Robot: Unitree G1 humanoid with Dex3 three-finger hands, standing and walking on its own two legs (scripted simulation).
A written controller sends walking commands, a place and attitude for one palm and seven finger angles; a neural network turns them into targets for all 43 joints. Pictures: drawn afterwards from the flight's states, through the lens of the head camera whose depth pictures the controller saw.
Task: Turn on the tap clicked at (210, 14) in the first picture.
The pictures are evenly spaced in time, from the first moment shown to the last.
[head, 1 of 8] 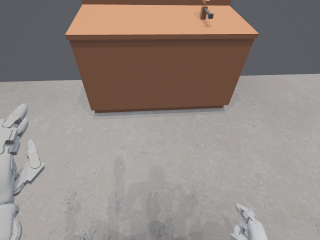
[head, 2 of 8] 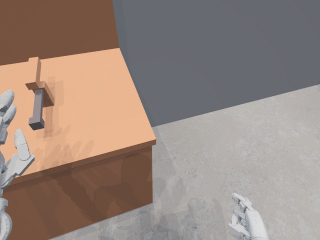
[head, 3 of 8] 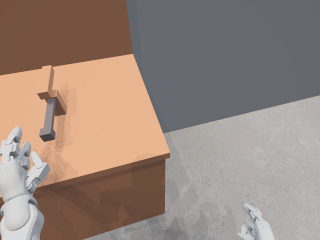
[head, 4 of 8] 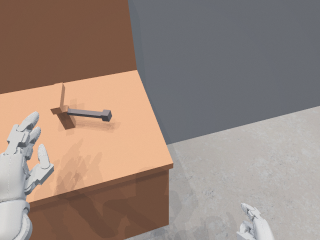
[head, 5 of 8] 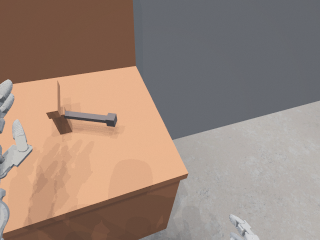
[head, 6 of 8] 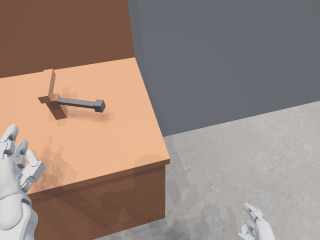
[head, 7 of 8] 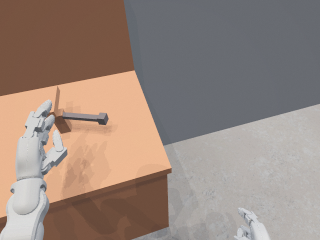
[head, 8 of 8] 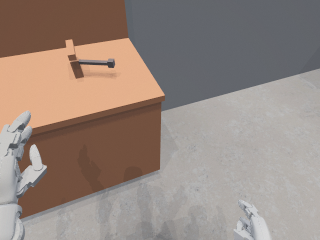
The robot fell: no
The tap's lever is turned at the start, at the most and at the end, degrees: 0 86 65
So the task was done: yes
